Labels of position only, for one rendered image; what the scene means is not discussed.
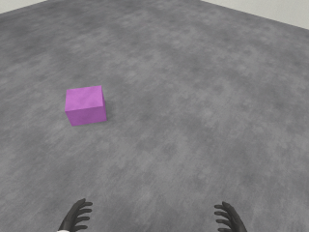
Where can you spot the carton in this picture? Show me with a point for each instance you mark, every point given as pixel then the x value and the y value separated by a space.
pixel 85 105

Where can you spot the robot left hand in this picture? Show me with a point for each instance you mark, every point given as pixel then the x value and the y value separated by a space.
pixel 70 220

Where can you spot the robot right hand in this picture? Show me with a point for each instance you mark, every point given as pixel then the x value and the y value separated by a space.
pixel 234 221

